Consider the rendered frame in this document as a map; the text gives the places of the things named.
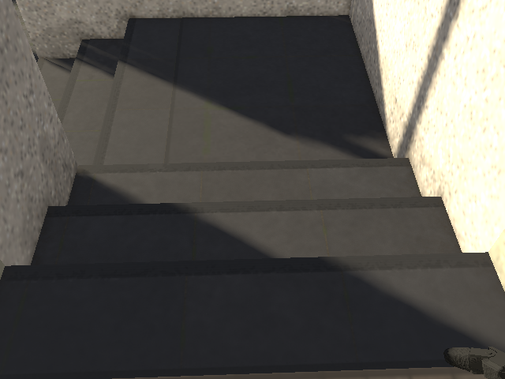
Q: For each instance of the robot right hand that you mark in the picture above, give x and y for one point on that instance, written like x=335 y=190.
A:
x=490 y=362

